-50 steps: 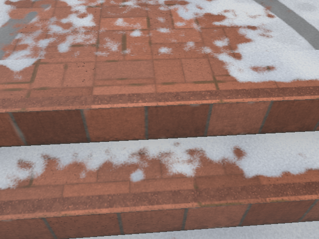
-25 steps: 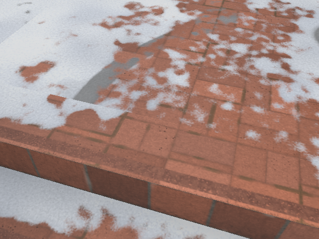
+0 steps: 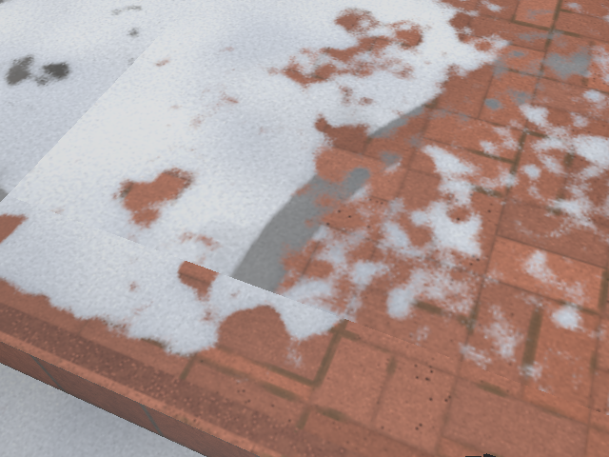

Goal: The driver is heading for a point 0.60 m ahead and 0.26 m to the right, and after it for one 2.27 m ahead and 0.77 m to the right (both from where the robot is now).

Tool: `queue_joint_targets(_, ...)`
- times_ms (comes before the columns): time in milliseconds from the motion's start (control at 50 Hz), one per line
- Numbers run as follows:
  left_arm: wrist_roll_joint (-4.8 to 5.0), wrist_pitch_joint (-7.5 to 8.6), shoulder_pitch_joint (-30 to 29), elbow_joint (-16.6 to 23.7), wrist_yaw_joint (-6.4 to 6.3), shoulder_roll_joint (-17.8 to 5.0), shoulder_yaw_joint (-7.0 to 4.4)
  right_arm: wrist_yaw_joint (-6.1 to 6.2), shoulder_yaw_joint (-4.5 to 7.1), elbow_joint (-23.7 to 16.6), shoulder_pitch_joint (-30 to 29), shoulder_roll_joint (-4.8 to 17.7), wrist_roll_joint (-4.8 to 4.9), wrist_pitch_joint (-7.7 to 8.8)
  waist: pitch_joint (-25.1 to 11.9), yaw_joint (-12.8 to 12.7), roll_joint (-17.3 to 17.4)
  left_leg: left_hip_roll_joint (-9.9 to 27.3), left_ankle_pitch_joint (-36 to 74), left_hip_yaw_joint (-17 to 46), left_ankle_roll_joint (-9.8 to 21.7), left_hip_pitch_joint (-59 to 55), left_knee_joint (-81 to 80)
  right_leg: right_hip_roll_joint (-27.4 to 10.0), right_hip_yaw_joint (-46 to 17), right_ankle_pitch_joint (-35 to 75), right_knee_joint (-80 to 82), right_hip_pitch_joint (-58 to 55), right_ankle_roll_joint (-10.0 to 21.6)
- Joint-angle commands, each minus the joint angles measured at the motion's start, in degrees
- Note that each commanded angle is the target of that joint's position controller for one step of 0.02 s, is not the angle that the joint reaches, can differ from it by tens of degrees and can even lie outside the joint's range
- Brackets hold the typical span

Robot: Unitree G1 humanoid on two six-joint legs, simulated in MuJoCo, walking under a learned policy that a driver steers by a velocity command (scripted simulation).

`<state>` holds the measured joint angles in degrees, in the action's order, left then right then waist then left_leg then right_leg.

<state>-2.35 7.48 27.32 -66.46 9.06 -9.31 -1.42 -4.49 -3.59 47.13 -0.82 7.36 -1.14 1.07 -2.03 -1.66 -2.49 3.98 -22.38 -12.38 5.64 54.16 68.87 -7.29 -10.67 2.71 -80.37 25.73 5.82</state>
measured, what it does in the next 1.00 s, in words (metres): climbs, turning right: right foot 0.18 m higher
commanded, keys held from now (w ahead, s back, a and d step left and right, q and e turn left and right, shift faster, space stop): w+e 0.30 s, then e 0.44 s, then w+e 0.26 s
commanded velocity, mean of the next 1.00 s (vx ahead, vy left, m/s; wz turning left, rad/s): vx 0.32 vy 0.00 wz -0.53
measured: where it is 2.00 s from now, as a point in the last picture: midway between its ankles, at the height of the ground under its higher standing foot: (487, 239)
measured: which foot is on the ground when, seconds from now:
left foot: down 0.00-0.56, up 0.58-1.00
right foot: up 0.00-0.48, down 0.50-1.00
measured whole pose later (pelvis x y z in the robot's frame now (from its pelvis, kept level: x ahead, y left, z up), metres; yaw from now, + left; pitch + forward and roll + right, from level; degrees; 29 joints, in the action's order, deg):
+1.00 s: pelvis +0.37 -0.05 +0.28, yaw -33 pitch +5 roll -1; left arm -0.7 8.2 13.5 -47.8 2.3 -12.5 -1.4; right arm 0.4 1.4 45.6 6.3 14.7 -4.0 3.9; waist -6.6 -3.2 -0.8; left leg 2.8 -18.5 0.8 -5.2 39.4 59.9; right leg 8.2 -10.1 -14.1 -33.5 23.9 4.3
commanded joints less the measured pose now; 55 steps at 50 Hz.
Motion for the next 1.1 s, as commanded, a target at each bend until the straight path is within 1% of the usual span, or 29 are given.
queue_joint_targets(20,0.26,0.10,1.4,2.3,-2.17,4.1,0.97,1.30,3.31,7.4,11.3,7.5,-0.45,2.05,-10.9,1.8,2.5,16.0,-7.5,35.7,5.9,-30.6,-41.2,2.5,-2.5,3.3,-39.5,25.4,2.5)
queue_joint_targets(40,0.83,-0.92,-1.6,3.6,-2.45,4.6,1.39,1.20,1.67,7.3,6.6,1.4,-1.44,1.97,-8.5,-0.4,-0.8,15.6,-5.6,31.5,4.9,-25.6,-42.4,1.3,-2.9,2.6,-36.8,24.8,4.3)
queue_joint_targets(60,0.70,-2.07,-3.2,4.5,-2.67,2.9,0.82,0.95,0.82,7.8,6.9,-1.5,-2.84,2.39,-6.3,-2.3,-2.2,16.0,-1.1,28.4,3.4,-23.4,-44.7,0.8,-2.9,5.3,-34.4,25.8,5.6)
queue_joint_targets(100,1.40,-2.75,-5.7,5.7,-1.51,2.1,0.59,1.86,1.82,8.8,7.9,0.5,-2.80,3.51,-2.5,-4.1,0.4,13.6,2.3,18.0,1.5,-22.0,-47.1,1.3,-1.1,-0.1,-32.2,27.7,7.0)
queue_joint_targets(160,1.77,-3.18,-9.9,6.6,-0.20,0.2,0.41,2.36,2.04,10.8,14.0,3.2,-4.69,4.02,0.3,-1.8,8.7,12.2,1.5,13.0,5.7,-26.3,-53.3,6.6,2.2,-6.7,-53.5,38.1,9.6)
queue_joint_targets(220,1.63,-3.60,-16.3,10.5,-1.69,0.5,2.04,1.43,0.75,16.3,21.6,2.7,-6.07,3.95,4.2,-0.5,4.4,14.2,1.8,12.0,5.9,-38.7,-54.2,8.7,-2.2,-7.4,-60.6,59.1,14.3)
queue_joint_targets(340,1.67,-5.67,-30.9,18.5,-2.45,-3.9,2.78,2.15,-0.41,17.3,28.9,3.9,-9.24,5.37,-0.4,2.7,5.3,10.0,12.3,-1.5,3.8,-45.0,-59.5,2.5,10.2,0.7,-35.7,58.1,10.9)
queue_joint_targets(380,1.56,-6.81,-34.8,20.5,-3.50,-2.1,3.48,2.29,-0.47,19.4,35.6,3.5,-9.86,5.01,0.2,5.7,6.4,14.0,24.8,0.8,5.8,-55.7,-60.3,1.2,9.0,-1.2,-29.1,63.5,9.3)
queue_joint_targets(400,1.37,-7.79,-38.2,21.9,-3.23,-0.6,4.01,0.86,0.44,17.4,29.1,6.6,-8.52,4.31,1.2,3.8,5.0,17.2,31.9,-1.6,5.6,-54.8,-64.4,-2.4,12.6,-11.6,-16.5,57.4,7.8)
queue_joint_targets(440,0.72,-8.90,-38.2,22.3,-2.19,0.1,3.68,0.42,1.41,13.8,24.9,9.3,-4.32,5.67,0.7,1.5,7.5,15.5,49.4,-7.7,5.0,-48.9,-63.3,1.0,19.0,-23.3,-9.1,41.5,5.5)
queue_joint_targets(480,1.38,-7.71,-35.4,22.7,-2.23,-0.6,2.75,1.65,2.51,12.9,27.4,12.9,-3.28,7.84,-0.8,-0.2,8.9,17.2,79.8,-8.3,4.2,-54.1,-56.3,6.4,21.3,-24.3,-3.7,34.3,4.1)
queue_joint_targets(500,1.97,-6.35,-31.0,21.6,-2.47,-0.8,2.49,2.08,4.15,11.8,27.0,16.3,-2.99,8.08,-2.0,-1.3,10.6,18.0,90.3,-8.0,4.4,-60.7,-51.5,8.9,20.7,-24.7,5.1,33.2,3.7)
queue_joint_targets(520,1.81,-5.52,-26.2,20.7,-3.22,-1.5,2.08,1.83,4.82,10.4,25.3,16.6,-2.73,7.74,-3.9,-3.7,11.4,17.8,97.3,-7.5,4.5,-63.1,-46.9,10.5,18.5,-18.6,12.1,27.7,4.5)
queue_joint_targets(540,2.33,-5.30,-23.2,20.0,-4.58,-4.4,1.67,2.13,5.05,9.0,27.0,15.1,-3.78,7.92,-12.5,-2.4,7.5,14.1,96.5,-7.1,2.4,-53.7,-38.9,8.8,10.6,0.7,9.6,11.8,8.0)
queue_joint_targets(560,2.01,-5.72,-15.8,19.4,-6.51,-8.0,-0.03,2.24,5.35,7.5,25.0,14.5,-3.55,7.95,-18.8,-4.6,5.9,9.9,79.2,-5.5,0.0,-42.2,-30.2,8.9,1.8,-0.9,17.5,-4.5,9.9)
queue_joint_targets(580,-0.13,-5.94,-7.0,18.1,-8.61,-13.3,-2.08,1.71,4.88,3.3,16.5,11.4,-4.29,7.29,-20.0,-8.6,-2.8,2.3,35.1,-2.0,-2.8,-24.0,-14.8,4.6,-12.7,-9.4,32.5,-18.3,13.2)
queue_joint_targets(600,-2.75,-5.83,-3.9,18.9,-8.97,-18.0,-3.56,0.75,5.68,0.1,9.9,10.5,-0.94,6.03,-22.1,-10.0,-6.8,-4.4,7.6,11.5,-4.4,-15.4,13.0,-1.6,-34.4,-20.6,49.6,-16.1,14.9)
queue_joint_targets(620,-3.07,-4.34,-5.9,18.2,-9.28,-20.1,-4.62,0.02,5.64,-0.2,10.9,7.8,-0.52,5.62,-19.2,-8.3,-5.3,-6.5,10.4,23.6,-3.8,-11.0,26.2,-2.8,-35.7,-24.6,52.6,-10.2,13.7)
queue_joint_targets(660,0.78,-1.96,-14.7,15.7,-7.78,-11.0,-1.67,1.51,4.21,-0.3,12.0,4.2,-2.09,5.57,-5.5,-0.6,-1.0,-6.4,15.6,26.3,-2.1,-4.9,32.4,2.9,-24.2,-38.2,48.0,6.0,10.9)
queue_joint_targets(700,2.15,-1.03,-22.6,16.0,-7.03,-4.4,0.96,3.12,3.66,-0.6,13.6,4.9,-3.23,5.17,-6.0,5.4,1.0,-5.9,13.1,25.7,-0.7,-4.9,32.9,6.6,-19.5,-29.8,48.9,12.0,9.9)
queue_joint_targets(720,2.05,-0.87,-25.5,17.2,-7.08,-4.3,1.12,3.97,4.24,-0.5,14.3,7.1,-2.36,5.05,-7.0,6.4,2.0,-6.1,11.6,25.3,-1.8,-3.0,33.3,6.8,-17.2,-22.3,50.9,10.2,9.2)
queue_joint_targets(760,0.02,-0.29,-25.4,18.0,-7.01,-7.6,0.01,5.14,5.23,-1.0,13.1,11.9,-2.92,4.27,-10.0,6.6,5.5,-5.3,11.2,23.4,-5.5,-1.4,28.3,6.3,-14.7,-9.7,51.4,6.0,9.6)
queue_joint_targets(800,-0.65,-0.13,-21.5,18.5,-6.78,-9.7,-1.02,5.35,5.74,-2.4,8.2,12.9,-2.62,3.12,-8.2,4.4,4.3,-2.5,3.9,19.1,-8.0,-1.3,22.5,4.4,-13.0,-19.0,56.4,4.9,10.2)
queue_joint_targets(840,-0.03,0.21,-14.0,17.7,-7.35,-9.4,-1.06,5.57,6.03,-2.3,5.5,12.8,-2.93,3.25,-6.8,0.9,0.4,-0.9,5.6,17.8,-8.6,-1.7,18.0,3.5,-16.3,-26.6,59.2,2.3,9.1)
queue_joint_targets(920,1.09,1.65,-17.3,21.6,-7.61,-10.6,-1.29,5.15,6.07,-3.3,4.6,12.1,-3.47,3.96,-4.6,0.3,0.5,0.0,11.2,14.4,-10.0,-11.4,5.9,3.6,-15.3,-26.8,61.4,3.1,8.4)
queue_joint_targets(1000,2.53,1.81,-20.9,24.3,-6.13,-11.7,-2.52,4.89,5.85,-6.7,4.8,10.0,-2.13,3.43,-1.2,1.5,-3.6,-1.7,-3.5,13.0,-12.0,-29.6,-22.9,4.1,-15.6,-31.3,58.9,4.7,8.3)
queue_joint_targets(1060,2.10,0.11,-17.3,24.4,-5.07,-9.4,-2.63,5.22,6.00,-6.1,11.9,10.5,-1.09,5.66,-2.7,2.8,-0.5,-2.2,3.5,12.6,-9.0,-40.5,-39.8,4.9,-20.9,-34.7,49.8,1.3,9.6)
queue_joint_targets(1080,1.61,0.01,-14.2,23.3,-5.22,-6.6,-2.21,5.88,6.41,-5.3,16.9,12.0,-0.91,7.21,-5.4,4.2,3.6,2.9,2.0,19.0,-3.8,-49.8,-40.5,8.9,-17.9,-33.5,38.5,7.5,6.1)
queue_joint_targets(1100,0.64,0.38,-15.1,27.2,-5.02,-1.5,-1.06,6.35,7.71,-5.9,19.4,18.6,-0.86,8.07,-6.4,4.9,22.6,18.6,-6.6,51.7,16.1,-62.7,-50.2,19.9,-4.5,-36.6,21.1,33.0,-1.6)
